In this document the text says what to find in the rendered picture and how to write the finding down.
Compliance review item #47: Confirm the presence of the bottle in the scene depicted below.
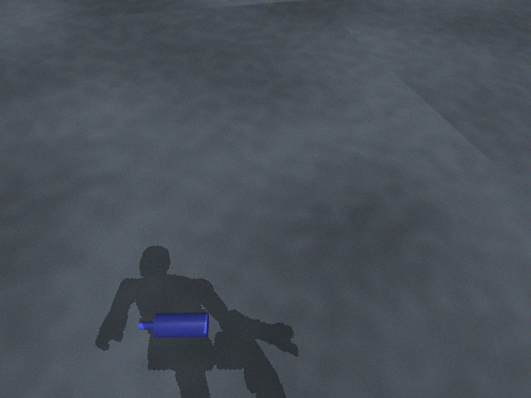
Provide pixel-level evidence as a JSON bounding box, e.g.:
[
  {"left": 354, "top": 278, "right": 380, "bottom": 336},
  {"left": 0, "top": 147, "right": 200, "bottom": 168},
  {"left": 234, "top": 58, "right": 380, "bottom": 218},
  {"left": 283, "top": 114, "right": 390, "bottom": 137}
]
[{"left": 138, "top": 313, "right": 209, "bottom": 337}]

